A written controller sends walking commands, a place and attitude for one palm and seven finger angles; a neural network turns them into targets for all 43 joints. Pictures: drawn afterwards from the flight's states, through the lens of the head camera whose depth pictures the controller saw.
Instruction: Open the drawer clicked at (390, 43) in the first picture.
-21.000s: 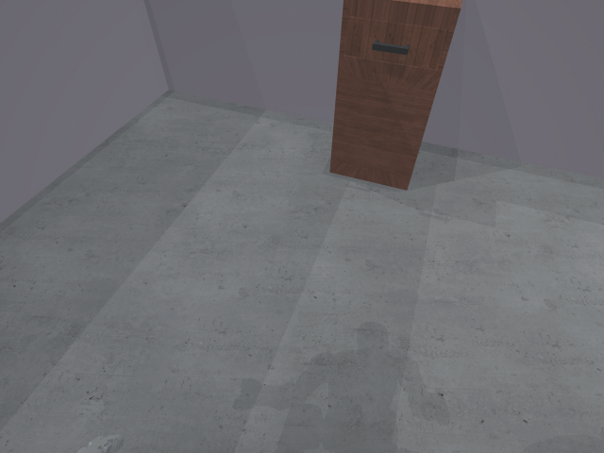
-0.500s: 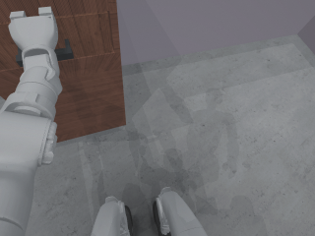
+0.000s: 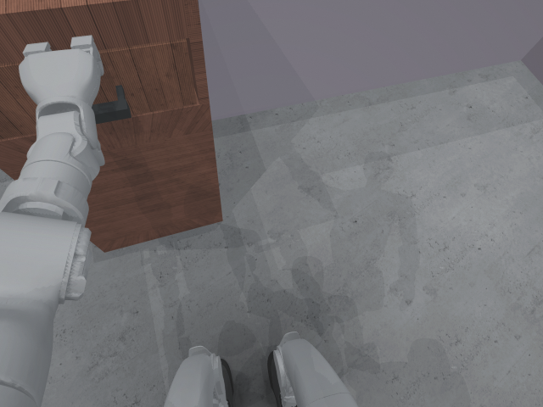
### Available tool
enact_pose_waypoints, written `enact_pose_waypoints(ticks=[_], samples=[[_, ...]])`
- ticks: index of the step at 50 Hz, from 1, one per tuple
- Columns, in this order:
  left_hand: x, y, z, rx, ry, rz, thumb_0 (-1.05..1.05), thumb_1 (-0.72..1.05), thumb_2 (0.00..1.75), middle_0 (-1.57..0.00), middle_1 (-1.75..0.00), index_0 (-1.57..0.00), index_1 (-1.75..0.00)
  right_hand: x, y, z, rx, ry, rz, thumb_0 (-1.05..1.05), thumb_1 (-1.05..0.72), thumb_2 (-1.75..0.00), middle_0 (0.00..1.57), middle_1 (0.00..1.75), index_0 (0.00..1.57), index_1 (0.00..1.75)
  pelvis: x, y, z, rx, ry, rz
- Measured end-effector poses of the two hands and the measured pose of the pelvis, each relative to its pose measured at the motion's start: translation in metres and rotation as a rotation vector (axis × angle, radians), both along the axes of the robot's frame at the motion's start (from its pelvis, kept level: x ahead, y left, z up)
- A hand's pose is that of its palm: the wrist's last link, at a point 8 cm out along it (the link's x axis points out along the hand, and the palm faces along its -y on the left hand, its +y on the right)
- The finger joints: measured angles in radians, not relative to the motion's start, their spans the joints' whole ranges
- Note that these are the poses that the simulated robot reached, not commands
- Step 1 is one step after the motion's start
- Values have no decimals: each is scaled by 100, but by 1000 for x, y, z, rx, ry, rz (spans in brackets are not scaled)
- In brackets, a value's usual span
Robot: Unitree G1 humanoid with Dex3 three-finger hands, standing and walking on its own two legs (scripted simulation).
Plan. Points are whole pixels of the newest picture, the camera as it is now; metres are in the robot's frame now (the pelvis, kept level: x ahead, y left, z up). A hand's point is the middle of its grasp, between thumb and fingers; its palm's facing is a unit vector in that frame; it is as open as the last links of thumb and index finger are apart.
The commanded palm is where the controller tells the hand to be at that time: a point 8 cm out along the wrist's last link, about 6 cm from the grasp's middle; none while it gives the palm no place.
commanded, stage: lift the fingers back up to retry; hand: left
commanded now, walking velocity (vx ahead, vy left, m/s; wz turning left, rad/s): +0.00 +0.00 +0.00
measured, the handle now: (84, 106) +0.61 +0.21 +0.00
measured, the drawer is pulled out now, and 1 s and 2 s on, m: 0.00 0.00 0.00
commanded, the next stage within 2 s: re-aim the fingers above the handle in 0.44 s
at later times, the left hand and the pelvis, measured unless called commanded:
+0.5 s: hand (79, 102) +0.56 +0.19 +0.06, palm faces -0.03 -0.05 -1.00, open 13.4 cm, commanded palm +0.55 +0.22 +0.12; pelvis +0.07 +0.00 +0.05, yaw +0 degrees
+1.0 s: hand (73, 102) +0.56 +0.20 +0.06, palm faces -0.04 -0.03 -1.00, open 13.5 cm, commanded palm +0.55 +0.23 +0.13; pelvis +0.09 -0.02 +0.05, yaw +0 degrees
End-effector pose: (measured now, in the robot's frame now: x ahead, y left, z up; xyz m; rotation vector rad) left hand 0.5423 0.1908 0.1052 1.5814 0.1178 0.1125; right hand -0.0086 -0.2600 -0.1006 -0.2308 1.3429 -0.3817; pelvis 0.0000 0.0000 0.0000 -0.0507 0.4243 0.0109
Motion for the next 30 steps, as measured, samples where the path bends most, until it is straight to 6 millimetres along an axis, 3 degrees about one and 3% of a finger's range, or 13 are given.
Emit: enact_pose_waypoints(ticks=[14,30], samples=[[1,2,6,-58,28,-2,0,-49,30,-38,-123,-39,-122,21,1,27,36,37,-17,0,-90,-89,21,30,21,30,37,1,33,5,-35,-7],[2,3,7,-57,30,-9,0,-48,30,-41,-121,-40,-121,90,-12,35,54,-18,18,0,-90,-89,21,30,21,30,74,-5,49,18,-69,-8]])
